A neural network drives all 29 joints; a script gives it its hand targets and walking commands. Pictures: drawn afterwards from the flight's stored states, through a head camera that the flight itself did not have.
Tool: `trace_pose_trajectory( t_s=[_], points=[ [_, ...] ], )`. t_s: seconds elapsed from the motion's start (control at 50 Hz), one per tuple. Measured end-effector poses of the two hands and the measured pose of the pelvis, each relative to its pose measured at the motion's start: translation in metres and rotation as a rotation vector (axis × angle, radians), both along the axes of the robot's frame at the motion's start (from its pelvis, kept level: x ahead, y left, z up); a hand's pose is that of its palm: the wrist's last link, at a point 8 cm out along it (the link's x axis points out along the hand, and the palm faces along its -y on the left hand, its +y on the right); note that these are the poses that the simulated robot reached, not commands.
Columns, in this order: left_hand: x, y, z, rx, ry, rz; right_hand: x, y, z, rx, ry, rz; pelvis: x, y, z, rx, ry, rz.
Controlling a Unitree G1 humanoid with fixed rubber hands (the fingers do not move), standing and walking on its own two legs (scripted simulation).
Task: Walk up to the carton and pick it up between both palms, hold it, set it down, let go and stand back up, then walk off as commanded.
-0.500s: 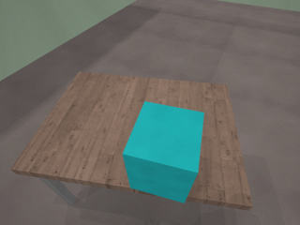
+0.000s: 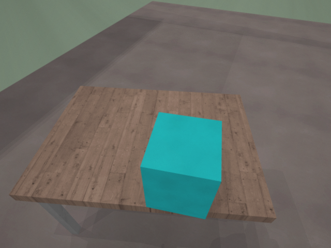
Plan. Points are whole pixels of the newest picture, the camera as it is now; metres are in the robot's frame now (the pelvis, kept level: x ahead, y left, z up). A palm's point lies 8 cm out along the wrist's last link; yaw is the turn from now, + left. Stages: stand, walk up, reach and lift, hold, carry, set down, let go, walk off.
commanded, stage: walk up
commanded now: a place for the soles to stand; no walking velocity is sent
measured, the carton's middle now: (182, 166) +0.41 -0.05 -0.08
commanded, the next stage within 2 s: reach and lift in 0.90 s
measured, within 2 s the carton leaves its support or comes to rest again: neither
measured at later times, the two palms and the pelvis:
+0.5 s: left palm out of the picture +0.08 +0.29 -0.10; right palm out of the picture +0.11 -0.28 -0.11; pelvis +0.02 +0.00 +0.00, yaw -1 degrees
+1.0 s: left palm out of the picture +0.10 +0.29 -0.10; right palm out of the picture +0.12 -0.28 -0.12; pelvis +0.01 +0.00 +0.00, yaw -1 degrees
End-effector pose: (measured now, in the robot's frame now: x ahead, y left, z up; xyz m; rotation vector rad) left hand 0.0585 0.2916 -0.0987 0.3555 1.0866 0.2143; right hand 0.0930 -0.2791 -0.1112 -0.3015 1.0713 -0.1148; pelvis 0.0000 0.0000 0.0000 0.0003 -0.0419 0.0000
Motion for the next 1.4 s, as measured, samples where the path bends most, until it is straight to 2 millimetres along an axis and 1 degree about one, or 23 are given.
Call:
trace_pose_trajectory(
  t_s=[0.04, 0.1, 0.16, 0.2, 0.3, 0.38, 0.44, 0.58, 0.92, 0.94, 0.98, 1.0, 1.04, 1.08, 1.14, 1.18, 1.22, 1.28, 1.34, 1.4],
  points=[
    [0.000, 0.000, -0.003, -0.013, 0.008, -0.001, 0.002, -0.001, 0.003, -0.010, -0.010, 0.002, 0.001, 0.001, 0.000, 0.000, 0.002, -0.001],
    [-0.005, -0.001, -0.005, -0.012, 0.038, 0.001, 0.003, -0.002, 0.002, -0.007, -0.010, -0.003, 0.004, 0.000, 0.000, 0.005, 0.008, -0.008],
    [-0.008, 0.001, -0.002, 0.003, 0.063, 0.005, 0.005, -0.002, -0.002, 0.012, -0.008, -0.013, 0.007, -0.002, 0.001, 0.000, 0.011, -0.011],
    [-0.007, 0.003, 0.001, 0.012, 0.063, 0.002, 0.005, 0.000, -0.004, 0.022, -0.003, -0.017, 0.008, -0.001, 0.001, -0.002, 0.014, -0.013],
    [0.005, 0.009, 0.004, 0.017, 0.047, -0.008, 0.007, 0.007, -0.006, 0.027, 0.001, -0.019, 0.011, 0.005, 0.001, -0.008, 0.018, -0.016],
    [0.018, 0.005, 0.002, 0.006, 0.020, -0.017, 0.011, 0.003, -0.003, 0.016, -0.009, -0.019, 0.014, 0.002, 0.001, -0.005, 0.022, -0.017],
    [0.023, 0.000, 0.001, 0.003, 0.011, -0.020, 0.014, -0.001, -0.002, 0.013, -0.012, -0.019, 0.016, -0.001, 0.001, 0.000, 0.022, -0.017],
    [0.021, 0.000, 0.004, 0.014, 0.012, -0.018, 0.013, -0.002, -0.005, 0.024, -0.016, -0.020, 0.015, -0.003, 0.000, 0.003, 0.021, -0.017],
    [0.020, 0.001, 0.003, 0.014, 0.017, -0.016, 0.013, -0.001, -0.005, 0.024, -0.019, -0.021, 0.015, -0.002, 0.000, 0.002, 0.020, -0.018],
    [0.022, 0.001, 0.003, 0.015, 0.034, -0.008, 0.014, -0.001, -0.006, 0.013, -0.021, 0.004, 0.014, -0.002, 0.000, 0.003, 0.020, -0.017],
    [0.033, -0.001, 0.000, 0.021, 0.078, 0.011, 0.020, -0.002, -0.010, 0.005, -0.020, 0.061, 0.010, -0.004, -0.003, 0.010, 0.013, -0.014],
    [0.042, -0.004, -0.001, 0.023, 0.092, 0.015, 0.023, -0.003, -0.012, 0.006, -0.022, 0.082, 0.007, -0.005, -0.005, 0.013, 0.009, -0.012],
    [0.066, -0.012, -0.001, 0.018, 0.084, 0.003, 0.031, -0.005, -0.013, 0.009, -0.043, 0.106, 0.003, -0.008, -0.008, 0.018, 0.001, -0.012],
    [0.095, -0.022, 0.007, 0.009, 0.031, -0.024, 0.036, -0.008, -0.012, 0.011, -0.063, 0.110, 0.003, -0.011, -0.009, 0.022, -0.001, -0.012],
    [0.136, -0.037, 0.025, -0.010, -0.085, -0.074, 0.043, -0.014, -0.007, 0.025, -0.110, 0.068, 0.007, -0.016, -0.008, 0.019, 0.007, -0.019],
    [0.153, -0.043, 0.036, -0.023, -0.144, -0.091, 0.050, -0.019, 0.000, 0.026, -0.158, 0.039, 0.011, -0.018, -0.007, 0.015, 0.012, -0.024],
    [0.159, -0.043, 0.041, -0.031, -0.171, -0.095, 0.057, -0.022, 0.008, 0.018, -0.207, 0.021, 0.013, -0.020, -0.006, 0.009, 0.015, -0.024],
    [0.151, -0.036, 0.041, -0.042, -0.166, -0.073, 0.067, -0.022, 0.022, -0.003, -0.270, 0.018, 0.014, -0.020, -0.002, 0.000, 0.006, -0.012],
    [0.131, -0.029, 0.034, -0.062, -0.138, -0.050, 0.072, -0.018, 0.034, -0.024, -0.307, 0.028, 0.012, -0.016, 0.001, -0.011, -0.006, -0.001],
    [0.109, -0.022, 0.027, -0.078, -0.113, -0.044, 0.070, -0.012, 0.043, -0.037, -0.324, 0.034, 0.008, -0.009, 0.004, -0.021, -0.016, -0.001]
  ],
)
